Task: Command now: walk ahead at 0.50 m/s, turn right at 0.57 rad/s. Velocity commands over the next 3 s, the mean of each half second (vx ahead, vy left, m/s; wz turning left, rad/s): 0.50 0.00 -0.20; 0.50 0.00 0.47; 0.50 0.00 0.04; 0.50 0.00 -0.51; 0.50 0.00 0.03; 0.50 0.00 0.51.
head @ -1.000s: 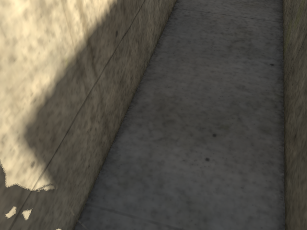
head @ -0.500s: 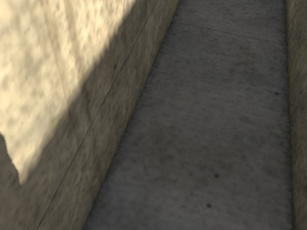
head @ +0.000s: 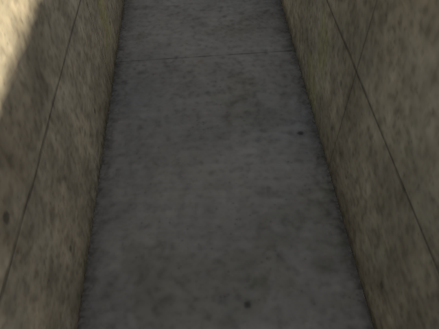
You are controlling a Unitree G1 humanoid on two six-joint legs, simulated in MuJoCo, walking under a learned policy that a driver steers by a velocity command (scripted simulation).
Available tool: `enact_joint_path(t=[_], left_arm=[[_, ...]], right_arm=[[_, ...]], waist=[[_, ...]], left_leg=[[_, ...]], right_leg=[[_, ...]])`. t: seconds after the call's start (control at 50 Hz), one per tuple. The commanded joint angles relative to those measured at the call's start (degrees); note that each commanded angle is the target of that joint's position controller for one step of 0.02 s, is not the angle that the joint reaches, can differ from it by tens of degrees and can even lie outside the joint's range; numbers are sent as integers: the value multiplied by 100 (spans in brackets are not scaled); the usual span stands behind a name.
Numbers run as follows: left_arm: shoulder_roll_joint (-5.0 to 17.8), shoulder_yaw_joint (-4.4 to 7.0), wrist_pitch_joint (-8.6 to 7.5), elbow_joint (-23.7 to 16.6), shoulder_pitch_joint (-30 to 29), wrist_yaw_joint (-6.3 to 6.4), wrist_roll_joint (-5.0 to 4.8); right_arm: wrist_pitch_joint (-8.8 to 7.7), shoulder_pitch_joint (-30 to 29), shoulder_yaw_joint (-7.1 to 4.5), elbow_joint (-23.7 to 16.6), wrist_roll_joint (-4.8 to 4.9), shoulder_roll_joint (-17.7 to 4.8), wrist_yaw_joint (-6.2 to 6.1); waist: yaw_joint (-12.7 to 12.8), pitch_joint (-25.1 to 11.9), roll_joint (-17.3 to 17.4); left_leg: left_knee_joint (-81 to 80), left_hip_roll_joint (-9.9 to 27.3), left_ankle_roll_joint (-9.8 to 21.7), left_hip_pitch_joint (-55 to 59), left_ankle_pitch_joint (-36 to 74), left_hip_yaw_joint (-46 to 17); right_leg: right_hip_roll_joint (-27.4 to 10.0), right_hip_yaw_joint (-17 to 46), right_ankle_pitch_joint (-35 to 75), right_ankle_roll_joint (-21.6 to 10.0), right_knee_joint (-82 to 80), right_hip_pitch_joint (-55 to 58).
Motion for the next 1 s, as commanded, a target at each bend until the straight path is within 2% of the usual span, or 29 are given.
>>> enact_joint_path(t=[0.02,0.04,0.1,0.18,0.2,0.28,0.32,0.36,0.38,0.4,0.42,0.44,0.46,0.48,0.56,0.6,0.68,0.7,0.76,0.78,0.8,0.82,0.84,0.86,0.88,0.9,0.92,0.96,1.0], left_arm=[[964,182,-147,-507,68,178,73],[925,160,-119,-458,135,232,56],[954,159,34,-310,499,387,8],[888,153,87,-195,697,515,-40],[878,150,68,-103,856,508,-78],[1022,180,-19,65,997,475,-140],[1002,164,7,24,706,524,-90],[949,89,64,-44,532,513,70],[689,-37,31,-208,575,543,277],[159,-167,-89,-124,1980,483,174],[609,-118,-224,64,1687,434,138],[906,-39,-300,-138,683,434,48],[939,-31,-360,-253,138,490,113],[989,21,-379,-338,-189,537,204],[554,-75,-338,-500,-321,569,196],[419,-145,-368,-581,-572,497,65],[385,-201,-429,-748,-1549,344,14],[538,-169,-438,-700,-1568,324,35],[769,-18,-492,-587,-1555,269,4],[842,41,-483,-468,-1289,282,-43],[855,103,-519,-370,-865,277,8],[1090,246,-497,-211,-234,306,12],[1430,344,-469,-79,685,366,72],[1635,423,-377,115,821,244,176],[1018,305,-364,13,713,212,105],[727,237,-347,-6,437,220,84],[678,208,-315,19,175,220,146],[652,191,-307,256,74,258,193],[503,189,-328,440,190,275,139]], right_arm=[[-6,87,-332,-396,-39,-932,34],[63,-11,-326,-403,20,-795,52],[197,-596,-279,-522,-126,-528,161],[120,-1413,-124,-666,-150,-165,391],[107,-1535,-100,-679,-92,-86,403],[84,-1704,-172,-744,-108,-362,370],[55,-1055,-274,-547,-61,-556,381],[29,272,-403,-181,-102,-734,405],[69,1255,-461,-36,-85,-1061,415],[101,1092,-561,15,-70,-1547,477],[74,928,-462,-151,157,-1017,453],[104,548,-404,-241,140,-763,395],[127,402,-375,-237,65,-772,372],[137,274,-365,-220,39,-722,353],[238,562,-330,-132,52,-724,290],[270,670,-359,-72,108,-847,196],[313,848,-374,-21,209,-993,130],[306,919,-358,8,179,-928,153],[394,1082,-339,73,265,-836,151],[396,1022,-322,62,288,-773,158],[423,864,-288,-104,285,-673,152],[464,899,-233,-137,201,-496,177],[454,893,-133,-346,31,-232,157],[467,2129,-19,-356,187,118,117],[508,2173,-117,-151,189,-390,57],[536,1424,-211,-308,107,-743,30],[528,982,-243,-428,102,-767,-2],[577,689,-234,-548,3,-586,-2],[643,637,-205,-625,47,-324,34]], waist=[[-178,-563,-402],[-203,-457,-356],[-10,-231,-538],[310,-29,-554],[367,34,-643],[371,82,-853],[-27,-114,-1112],[-675,-989,-771],[-948,-1732,133],[41,-2247,2085],[-333,-1929,1253],[-541,-1098,673],[-534,-692,126],[-441,-422,-73],[-120,-225,66],[-126,-26,182],[-383,124,119],[-434,80,244],[-345,-78,497],[-152,-161,689],[105,-384,870],[399,-892,746],[728,-1718,134],[115,-2339,-1932],[184,-1843,-1504],[402,-1071,-1040],[371,-619,-597],[224,-222,-850],[225,-193,-1020]], left_leg=[[-542,170,18,-984,457,-344],[-861,128,-19,-1058,517,-263],[-1857,-13,-164,-1315,1697,-179],[-3470,-304,-97,-648,2955,56],[-3611,-377,-99,-457,2982,100],[-3912,-412,127,-701,2039,150],[-4058,-528,337,-129,1781,245],[-4163,-810,695,1706,2213,397],[-3902,77,1041,3282,3140,-1053],[-4815,1429,2088,4545,1786,-4166],[-5331,1270,2053,4329,418,-4576],[-5324,1024,1913,3605,830,-3512],[-5477,757,1804,2881,1610,-2871],[-5571,575,1778,2450,2258,-2483],[-5855,359,1904,1840,2796,-2081],[-5933,262,1814,1543,2577,-1922],[-5898,69,1580,1230,2697,-1677],[-5760,47,1495,1346,2834,-1665],[-5400,195,1310,1860,3075,-1947],[-5173,192,1233,1980,3467,-1985],[-4748,4,1063,1988,3754,-1933],[-3846,-290,837,1910,3823,-1656],[-2403,-653,624,1102,2466,-1283],[-768,-1065,400,-541,-1138,-734],[20,-528,323,-1174,-1126,-828],[386,-365,219,-1404,-641,-659],[322,-246,158,-1334,-335,-419],[-145,-52,95,-1042,57,-249],[-331,15,82,-1029,281,-89]], right_leg=[[-1633,2601,1243,-1081,-1777,1262],[-1570,2388,1225,-1072,-1846,1214],[-1326,1867,1545,-965,-1912,1163],[-1059,1390,1133,-694,-1926,687],[-1170,1449,962,-690,-1966,704],[-1626,1619,1685,-577,-1581,1628],[-1656,1406,3120,-427,-1066,1929],[-1138,902,4559,-210,707,1623],[-765,589,2355,58,2615,484],[-91,427,-2048,353,4342,-1440],[-433,857,-1647,343,4551,-1867],[-607,732,-1134,411,4445,-2130],[-747,542,-883,486,4051,-1916],[-844,439,-722,577,3621,-1795],[-956,244,-897,870,2302,-1425],[-885,216,-451,982,1592,-1302],[-531,145,1115,1020,149,-658],[-495,200,1210,1027,10,-477],[-380,268,1074,853,-441,11],[-374,294,1099,755,-595,451],[-388,281,1199,570,-755,992],[-699,419,1157,309,-813,1945],[-1620,1412,1540,-45,-492,3403],[-2956,3853,429,-962,-992,4653],[-2919,4159,-329,-903,-1143,4143],[-2657,3136,162,-712,-1188,3462],[-2399,2324,1189,-555,-1304,2832],[-2011,1227,1908,-422,-1571,2032],[-1839,785,2065,-549,-1769,1899]])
